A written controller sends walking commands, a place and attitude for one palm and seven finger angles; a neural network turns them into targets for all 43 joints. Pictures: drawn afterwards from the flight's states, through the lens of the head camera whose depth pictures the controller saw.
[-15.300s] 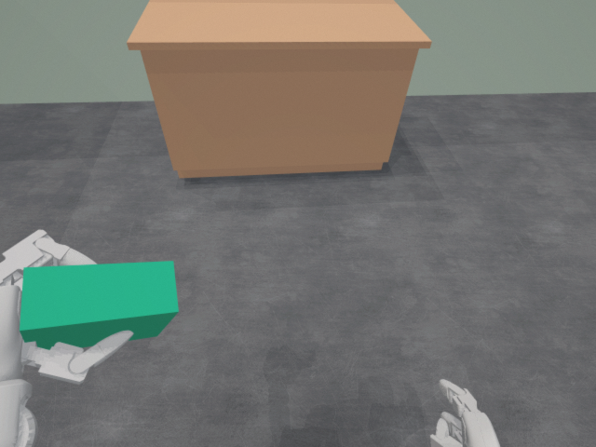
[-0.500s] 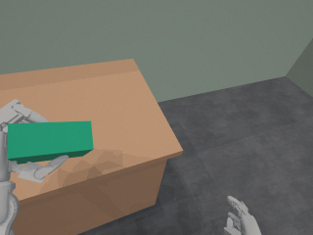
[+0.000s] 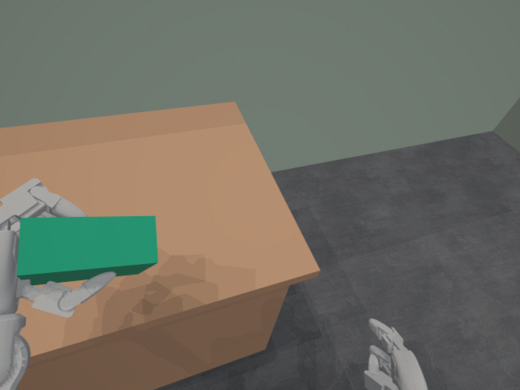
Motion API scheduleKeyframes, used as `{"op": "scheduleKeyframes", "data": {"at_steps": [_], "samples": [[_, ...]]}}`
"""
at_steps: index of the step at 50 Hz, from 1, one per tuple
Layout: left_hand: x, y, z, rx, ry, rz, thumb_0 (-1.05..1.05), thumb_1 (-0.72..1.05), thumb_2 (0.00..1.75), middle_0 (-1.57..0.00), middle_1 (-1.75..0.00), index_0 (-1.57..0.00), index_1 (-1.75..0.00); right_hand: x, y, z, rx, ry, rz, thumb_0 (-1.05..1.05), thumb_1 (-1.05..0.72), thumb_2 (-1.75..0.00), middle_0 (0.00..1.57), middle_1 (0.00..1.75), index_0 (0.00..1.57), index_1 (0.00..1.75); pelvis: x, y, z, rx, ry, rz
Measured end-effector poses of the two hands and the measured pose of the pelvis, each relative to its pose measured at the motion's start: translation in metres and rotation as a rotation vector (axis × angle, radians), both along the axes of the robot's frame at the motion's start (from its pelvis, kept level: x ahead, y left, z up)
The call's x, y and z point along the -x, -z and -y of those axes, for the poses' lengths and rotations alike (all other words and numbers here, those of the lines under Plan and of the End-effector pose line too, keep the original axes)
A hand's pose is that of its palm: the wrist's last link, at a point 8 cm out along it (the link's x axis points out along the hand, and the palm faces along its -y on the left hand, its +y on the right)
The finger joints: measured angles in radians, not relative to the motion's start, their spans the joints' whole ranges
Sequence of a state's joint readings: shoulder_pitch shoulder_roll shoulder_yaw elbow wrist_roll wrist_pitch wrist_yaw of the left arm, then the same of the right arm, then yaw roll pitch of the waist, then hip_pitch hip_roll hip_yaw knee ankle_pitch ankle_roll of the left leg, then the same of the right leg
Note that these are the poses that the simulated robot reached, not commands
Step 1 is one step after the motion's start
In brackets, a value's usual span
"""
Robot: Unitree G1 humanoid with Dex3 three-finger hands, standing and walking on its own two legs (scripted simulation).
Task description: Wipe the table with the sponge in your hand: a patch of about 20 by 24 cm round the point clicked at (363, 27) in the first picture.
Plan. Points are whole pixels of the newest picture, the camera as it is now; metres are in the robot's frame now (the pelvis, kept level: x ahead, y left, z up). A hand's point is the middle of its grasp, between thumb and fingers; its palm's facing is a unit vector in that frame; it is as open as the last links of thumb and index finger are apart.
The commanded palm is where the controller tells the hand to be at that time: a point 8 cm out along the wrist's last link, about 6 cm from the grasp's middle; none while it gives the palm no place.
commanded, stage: come to a stop and stand still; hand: left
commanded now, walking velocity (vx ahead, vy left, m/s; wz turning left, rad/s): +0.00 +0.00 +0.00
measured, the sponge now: (110, 250) +0.24 +0.21 +0.14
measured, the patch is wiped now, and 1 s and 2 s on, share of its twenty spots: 0.00 0.00 0.00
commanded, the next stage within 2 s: look again from close up in 0.98 s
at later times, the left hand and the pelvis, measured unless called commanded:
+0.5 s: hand (98, 243) +0.23 +0.22 +0.15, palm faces +0.37 -0.85 -0.36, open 9.6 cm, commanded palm +0.18 +0.25 +0.17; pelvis +0.02 -0.03 +0.00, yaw +0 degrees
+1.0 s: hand (98, 255) +0.22 +0.21 +0.16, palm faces +0.36 -0.86 -0.37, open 9.6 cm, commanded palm +0.16 +0.25 +0.17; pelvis +0.00 -0.03 +0.00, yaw +0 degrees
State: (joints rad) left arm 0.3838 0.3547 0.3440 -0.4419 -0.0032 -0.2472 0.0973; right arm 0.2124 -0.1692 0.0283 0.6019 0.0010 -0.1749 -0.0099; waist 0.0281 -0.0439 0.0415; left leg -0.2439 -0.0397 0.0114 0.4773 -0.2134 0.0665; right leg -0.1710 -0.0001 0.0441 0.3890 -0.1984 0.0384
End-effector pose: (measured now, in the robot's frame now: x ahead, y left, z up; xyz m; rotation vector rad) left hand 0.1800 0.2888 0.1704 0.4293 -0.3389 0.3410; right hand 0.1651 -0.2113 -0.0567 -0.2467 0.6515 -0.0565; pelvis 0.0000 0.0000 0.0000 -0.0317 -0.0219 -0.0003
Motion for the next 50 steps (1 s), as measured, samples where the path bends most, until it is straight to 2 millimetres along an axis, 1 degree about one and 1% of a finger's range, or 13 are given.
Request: {"op": "scheduleKeyframes", "data": {"at_steps": [4,8,13,17,25,33,37,44,50], "samples": [[-0.012,0.004,0.003,0.004,0.006,-0.038,-0.01,-0.45,1.01,-0.80,-1.35,-0.80,-1.35,-0.012,-0.001,0.004,0.001,0.007,0.002,0.01,-0.90,-0.90,0.21,0.30,0.20,0.30,-0.008,-0.001,0.003,-0.003,-0.001,-0.009],[-0.019,0.000,0.009,-0.010,0.017,-0.045,-0.01,-0.45,1.01,-0.80,-1.35,-0.80,-1.35,-0.021,-0.001,0.011,0.006,0.014,-0.007,0.01,-0.90,-0.90,0.21,0.30,0.20,0.30,-0.015,-0.001,0.007,-0.005,-0.004,-0.015],[-0.020,-0.009,0.017,-0.033,0.025,-0.037,-0.01,-0.45,1.01,-0.80,-1.35,-0.80,-1.35,-0.027,0.000,0.020,0.007,0.029,-0.017,0.01,-0.90,-0.90,0.21,0.30,0.20,0.30,-0.021,-0.002,0.013,-0.006,-0.005,-0.019],[-0.018,-0.007,0.020,-0.027,0.008,-0.059,-0.01,-0.45,1.01,-0.80,-1.35,-0.80,-1.35,-0.029,0.002,0.028,0.003,0.043,-0.021,0.01,-0.90,-0.90,0.21,0.30,0.20,0.30,-0.023,-0.002,0.018,-0.007,-0.003,-0.019],[-0.015,0.004,0.028,0.025,-0.028,-0.106,-0.01,-0.45,1.01,-0.80,-1.35,-0.80,-1.35,-0.022,0.005,0.040,0.003,0.060,-0.033,0.01,-0.90,-0.90,0.21,0.30,0.20,0.30,-0.020,-0.003,0.026,-0.010,-0.004,-0.011],[-0.009,-0.003,0.037,0.019,-0.010,-0.081,-0.01,-0.45,1.01,-0.80,-1.35,-0.80,-1.35,-0.012,0.004,0.047,0.004,0.072,-0.032,0.01,-0.90,-0.90,0.20,0.30,0.20,0.30,-0.012,-0.003,0.031,-0.011,-0.004,-0.004],[-0.005,-0.004,0.037,0.009,-0.014,-0.089,-0.01,-0.45,1.01,-0.80,-1.35,-0.80,-1.35,-0.006,0.006,0.048,-0.001,0.079,-0.036,0.01,-0.90,-0.90,0.20,0.30,0.20,0.30,-0.009,-0.004,0.031,-0.010,-0.001,-0.005],[-0.001,0.001,0.035,0.015,-0.022,-0.115,-0.01,-0.45,1.01,-0.80,-1.35,-0.80,-1.35,0.004,0.009,0.047,-0.002,0.082,-0.055,0.01,-0.90,-0.90,0.20,0.30,0.20,0.30,-0.004,-0.004,0.030,-0.011,-0.001,-0.006],[0.000,0.001,0.035,0.018,-0.015,-0.105,-0.01,-0.45,1.01,-0.80,-1.35,-0.80,-1.35,0.007,0.010,0.043,0.000,0.078,-0.062,0.01,-0.90,-0.90,0.21,0.30,0.20,0.30,-0.002,-0.003,0.028,-0.010,-0.001,-0.005]]}}
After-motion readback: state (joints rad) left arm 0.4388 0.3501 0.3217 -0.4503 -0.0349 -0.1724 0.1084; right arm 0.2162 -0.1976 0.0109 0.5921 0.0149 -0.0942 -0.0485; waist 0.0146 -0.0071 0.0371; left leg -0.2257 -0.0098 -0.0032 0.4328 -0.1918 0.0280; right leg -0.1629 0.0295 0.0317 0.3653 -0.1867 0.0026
